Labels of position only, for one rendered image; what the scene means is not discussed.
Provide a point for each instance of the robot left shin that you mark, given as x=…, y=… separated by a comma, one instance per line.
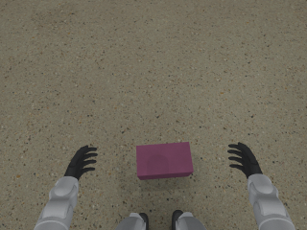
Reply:
x=135, y=215

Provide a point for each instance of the robot right foot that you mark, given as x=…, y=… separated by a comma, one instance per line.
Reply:
x=176, y=214

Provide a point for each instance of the robot right hand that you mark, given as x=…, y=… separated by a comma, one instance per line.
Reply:
x=248, y=160

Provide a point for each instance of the left robot forearm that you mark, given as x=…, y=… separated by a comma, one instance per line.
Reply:
x=58, y=212

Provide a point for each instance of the carton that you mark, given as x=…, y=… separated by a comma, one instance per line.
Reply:
x=167, y=160

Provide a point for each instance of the robot left hand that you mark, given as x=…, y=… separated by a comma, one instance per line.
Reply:
x=76, y=166

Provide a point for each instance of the right robot forearm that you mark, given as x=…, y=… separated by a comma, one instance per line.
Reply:
x=269, y=211

